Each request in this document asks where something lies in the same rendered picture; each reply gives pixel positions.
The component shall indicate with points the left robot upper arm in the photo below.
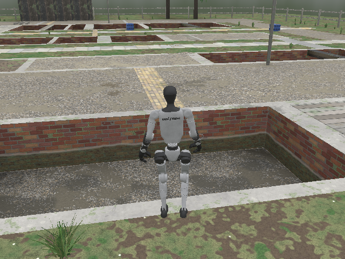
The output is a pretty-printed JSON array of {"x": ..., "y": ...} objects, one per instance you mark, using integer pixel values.
[{"x": 151, "y": 124}]

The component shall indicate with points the right robot hand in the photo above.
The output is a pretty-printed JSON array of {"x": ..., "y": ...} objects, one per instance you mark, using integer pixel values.
[{"x": 194, "y": 145}]

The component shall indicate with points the right robot foot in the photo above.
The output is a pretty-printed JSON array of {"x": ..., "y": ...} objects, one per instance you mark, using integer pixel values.
[{"x": 183, "y": 213}]

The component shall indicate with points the robot left shin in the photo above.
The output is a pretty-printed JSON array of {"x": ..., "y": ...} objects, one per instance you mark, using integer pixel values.
[{"x": 163, "y": 192}]

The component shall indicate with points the right robot upper arm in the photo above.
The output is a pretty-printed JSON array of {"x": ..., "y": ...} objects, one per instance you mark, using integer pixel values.
[{"x": 190, "y": 121}]

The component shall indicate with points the left robot forearm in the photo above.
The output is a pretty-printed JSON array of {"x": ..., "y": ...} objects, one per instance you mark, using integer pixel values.
[{"x": 145, "y": 144}]

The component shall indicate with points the left robot hand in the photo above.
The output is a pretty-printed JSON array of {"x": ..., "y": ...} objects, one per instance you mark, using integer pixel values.
[{"x": 145, "y": 155}]

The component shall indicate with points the right robot forearm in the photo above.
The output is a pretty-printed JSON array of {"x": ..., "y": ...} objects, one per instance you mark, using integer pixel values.
[{"x": 197, "y": 139}]

